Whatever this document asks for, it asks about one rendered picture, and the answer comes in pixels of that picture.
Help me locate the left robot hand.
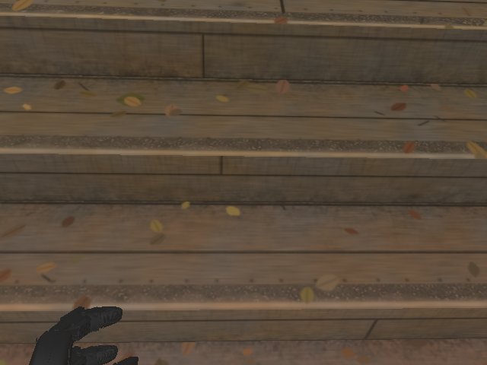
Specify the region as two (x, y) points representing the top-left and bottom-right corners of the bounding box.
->
(29, 306), (138, 365)

